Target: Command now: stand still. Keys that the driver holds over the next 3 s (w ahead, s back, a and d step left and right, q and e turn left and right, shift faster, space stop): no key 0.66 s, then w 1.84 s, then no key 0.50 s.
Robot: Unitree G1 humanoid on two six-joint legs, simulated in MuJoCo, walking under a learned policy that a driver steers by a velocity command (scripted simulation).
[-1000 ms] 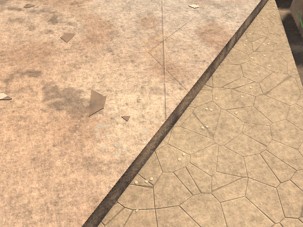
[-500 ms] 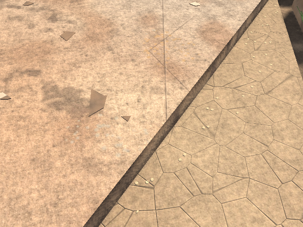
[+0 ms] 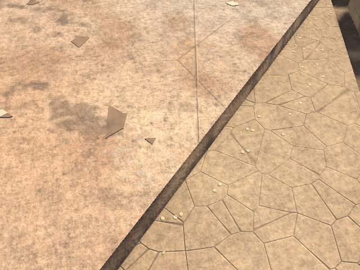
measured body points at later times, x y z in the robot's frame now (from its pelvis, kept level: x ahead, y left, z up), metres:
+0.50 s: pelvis +0.00 +0.01 +0.00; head +0.01 +0.01 +0.45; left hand -0.03 +0.21 -0.16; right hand -0.05 -0.19 -0.16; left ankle -0.06 +0.10 -0.74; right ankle +0.02 -0.10 -0.74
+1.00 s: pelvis +0.08 -0.03 -0.02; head +0.09 -0.05 +0.43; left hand +0.13 +0.21 -0.15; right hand -0.06 -0.24 -0.17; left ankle -0.06 +0.10 -0.74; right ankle +0.12 -0.12 -0.75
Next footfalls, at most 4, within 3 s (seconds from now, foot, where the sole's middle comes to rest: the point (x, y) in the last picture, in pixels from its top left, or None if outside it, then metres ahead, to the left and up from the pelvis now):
0.98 right None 0.16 -0.12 -0.78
1.48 left None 0.50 0.03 -0.78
2.06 right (226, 202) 0.81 -0.15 -0.78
2.64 left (192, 122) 1.14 -0.01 -0.64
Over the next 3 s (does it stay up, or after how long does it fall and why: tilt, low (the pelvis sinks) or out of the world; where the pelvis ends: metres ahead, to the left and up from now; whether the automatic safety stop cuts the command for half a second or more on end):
stays up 1.07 -0.08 0.13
